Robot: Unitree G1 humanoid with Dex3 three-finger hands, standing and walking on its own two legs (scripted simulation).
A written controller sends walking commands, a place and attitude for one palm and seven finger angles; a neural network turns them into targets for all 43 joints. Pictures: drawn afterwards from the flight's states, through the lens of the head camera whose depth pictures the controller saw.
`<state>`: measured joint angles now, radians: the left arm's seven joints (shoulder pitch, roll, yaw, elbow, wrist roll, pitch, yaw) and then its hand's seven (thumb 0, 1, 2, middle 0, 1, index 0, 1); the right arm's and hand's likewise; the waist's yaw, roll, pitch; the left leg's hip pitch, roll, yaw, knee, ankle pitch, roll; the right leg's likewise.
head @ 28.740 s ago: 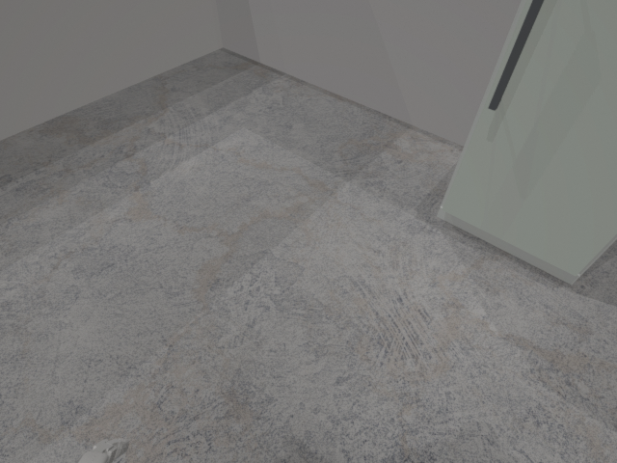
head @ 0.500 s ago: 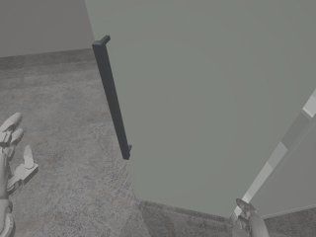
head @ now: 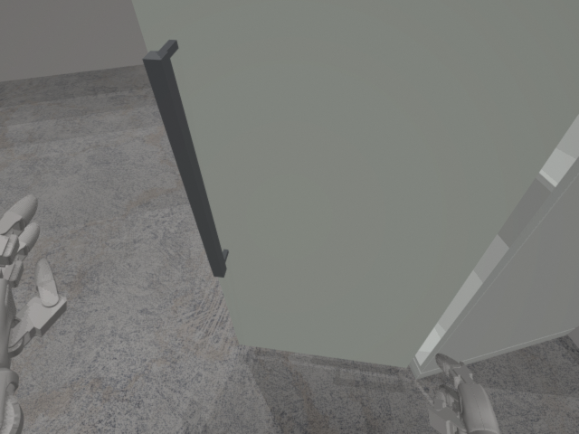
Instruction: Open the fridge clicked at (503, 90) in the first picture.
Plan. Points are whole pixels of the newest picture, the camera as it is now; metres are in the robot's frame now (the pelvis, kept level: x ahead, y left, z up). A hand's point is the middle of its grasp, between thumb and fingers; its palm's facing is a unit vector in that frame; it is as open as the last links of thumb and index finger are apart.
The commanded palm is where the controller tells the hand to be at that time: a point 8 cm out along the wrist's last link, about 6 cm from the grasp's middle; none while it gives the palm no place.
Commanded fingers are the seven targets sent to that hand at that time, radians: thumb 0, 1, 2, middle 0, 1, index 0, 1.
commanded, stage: step back with the hand held close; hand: left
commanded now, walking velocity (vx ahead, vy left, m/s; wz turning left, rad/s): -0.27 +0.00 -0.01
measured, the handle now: (201, 187) +0.47 +0.19 +0.08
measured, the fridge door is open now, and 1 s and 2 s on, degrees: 67 67 67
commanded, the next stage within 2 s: stop stepping back and stand still in 1.00 s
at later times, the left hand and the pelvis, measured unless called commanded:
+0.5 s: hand out of the picture +0.11 +0.28 +0.15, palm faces +0.50 -0.76 -0.42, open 7.4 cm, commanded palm +0.05 +0.32 +0.17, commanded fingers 0.00 0.90 0.90 -0.20 -0.30 -0.20 -0.30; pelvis -0.08 +0.01 -0.02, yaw +2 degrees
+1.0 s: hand out of the picture +0.06 +0.25 +0.16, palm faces +0.36 -0.82 -0.44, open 7.4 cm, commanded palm -0.01 +0.30 +0.17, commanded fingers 0.00 0.90 0.90 -0.20 -0.30 -0.20 -0.30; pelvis -0.15 +0.00 -0.01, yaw -1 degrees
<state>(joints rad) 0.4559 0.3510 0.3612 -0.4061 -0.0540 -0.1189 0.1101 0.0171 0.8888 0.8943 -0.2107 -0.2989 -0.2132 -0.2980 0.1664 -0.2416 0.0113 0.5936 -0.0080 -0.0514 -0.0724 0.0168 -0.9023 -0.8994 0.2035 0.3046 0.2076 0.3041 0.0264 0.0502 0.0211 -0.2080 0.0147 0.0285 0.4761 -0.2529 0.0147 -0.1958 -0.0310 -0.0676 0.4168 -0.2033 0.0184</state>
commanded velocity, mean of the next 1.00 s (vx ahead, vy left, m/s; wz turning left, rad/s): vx -0.33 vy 0.00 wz -0.03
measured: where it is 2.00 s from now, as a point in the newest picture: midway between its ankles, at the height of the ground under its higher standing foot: outside the picture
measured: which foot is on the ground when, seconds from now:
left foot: down 0.00-1.00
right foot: down 0.00-0.60, up 0.62-0.84, down 0.86-1.00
